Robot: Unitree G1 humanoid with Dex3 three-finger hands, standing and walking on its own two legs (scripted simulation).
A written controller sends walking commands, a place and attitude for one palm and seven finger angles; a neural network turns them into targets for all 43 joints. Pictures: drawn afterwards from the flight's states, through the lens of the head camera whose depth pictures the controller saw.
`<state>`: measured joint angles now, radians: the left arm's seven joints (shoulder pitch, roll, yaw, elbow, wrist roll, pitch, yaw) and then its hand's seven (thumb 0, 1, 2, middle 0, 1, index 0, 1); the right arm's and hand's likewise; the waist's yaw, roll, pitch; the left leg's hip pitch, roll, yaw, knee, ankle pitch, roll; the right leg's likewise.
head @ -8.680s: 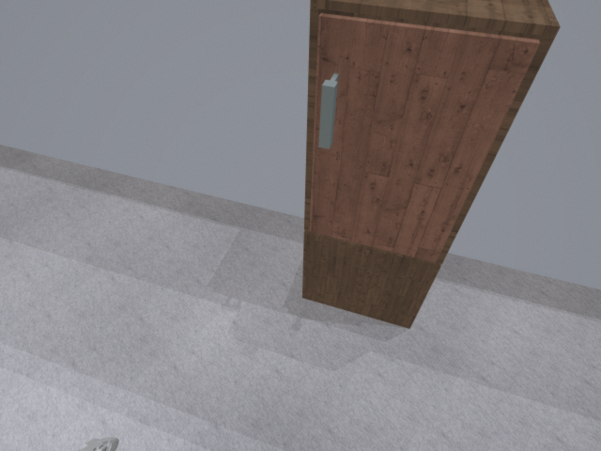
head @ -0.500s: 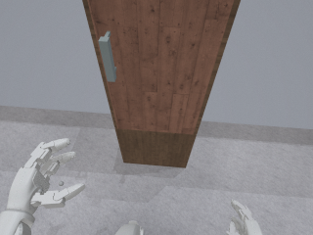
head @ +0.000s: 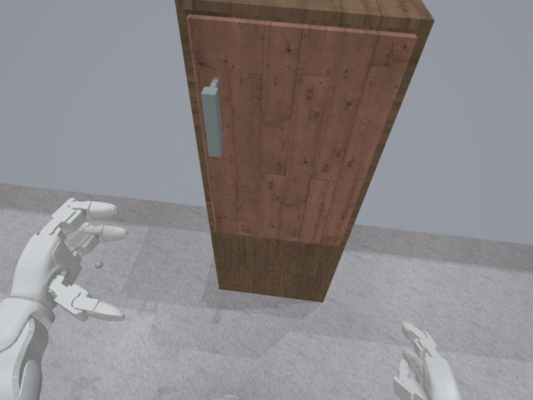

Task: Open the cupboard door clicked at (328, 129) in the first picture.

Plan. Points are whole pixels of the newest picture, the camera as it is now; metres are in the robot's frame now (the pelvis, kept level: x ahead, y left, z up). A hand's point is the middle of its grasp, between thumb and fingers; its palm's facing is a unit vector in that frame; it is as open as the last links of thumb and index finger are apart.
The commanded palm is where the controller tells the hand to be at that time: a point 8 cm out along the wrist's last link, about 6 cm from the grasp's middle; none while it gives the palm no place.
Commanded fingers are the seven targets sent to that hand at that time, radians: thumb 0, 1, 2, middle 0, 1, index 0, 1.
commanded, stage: raise the hand with hooked fingers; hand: left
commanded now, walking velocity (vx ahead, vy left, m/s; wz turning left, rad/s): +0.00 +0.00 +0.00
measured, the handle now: (215, 117) +0.59 +0.15 +0.11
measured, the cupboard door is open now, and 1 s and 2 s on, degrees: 0 0 0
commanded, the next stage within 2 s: move the hooked fingers beside the handle in 0.76 s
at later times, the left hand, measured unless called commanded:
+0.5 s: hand (85, 233) +0.29 +0.27 +0.12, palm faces -0.01 -1.00 -0.02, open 14.0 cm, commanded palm +0.26 +0.32 +0.13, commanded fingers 0.00 -0.50 0.30 -0.30 -1.20 -0.30 -1.20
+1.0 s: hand (92, 228) +0.29 +0.26 +0.13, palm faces +0.02 -1.00 -0.01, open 14.0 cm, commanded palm +0.28 +0.31 +0.13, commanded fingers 0.00 -0.50 0.30 -0.30 -1.20 -0.30 -1.20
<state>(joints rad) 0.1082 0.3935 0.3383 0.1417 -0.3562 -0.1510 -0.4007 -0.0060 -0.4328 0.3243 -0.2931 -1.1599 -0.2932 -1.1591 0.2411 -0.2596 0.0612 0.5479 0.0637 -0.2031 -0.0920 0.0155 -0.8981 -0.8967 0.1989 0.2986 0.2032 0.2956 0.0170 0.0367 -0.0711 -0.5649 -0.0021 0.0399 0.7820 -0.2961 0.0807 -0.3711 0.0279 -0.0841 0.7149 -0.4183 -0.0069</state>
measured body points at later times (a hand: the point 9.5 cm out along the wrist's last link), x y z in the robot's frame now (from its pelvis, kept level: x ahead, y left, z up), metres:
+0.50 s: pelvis +0.00 +0.00 +0.01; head +0.00 +0.01 +0.46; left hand +0.28 +0.33 +0.13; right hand +0.15 -0.25 -0.05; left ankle +0.06 +0.06 -0.71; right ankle -0.03 -0.12 -0.71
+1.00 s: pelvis +0.00 -0.02 +0.01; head +0.00 -0.01 +0.46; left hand +0.29 +0.32 +0.13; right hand +0.17 -0.26 -0.06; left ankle +0.06 +0.06 -0.71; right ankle -0.03 -0.12 -0.71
